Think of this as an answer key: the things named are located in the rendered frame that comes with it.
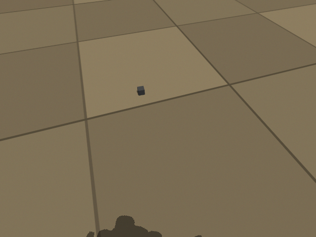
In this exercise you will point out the cube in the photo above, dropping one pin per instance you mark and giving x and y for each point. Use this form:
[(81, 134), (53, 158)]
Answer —
[(141, 90)]

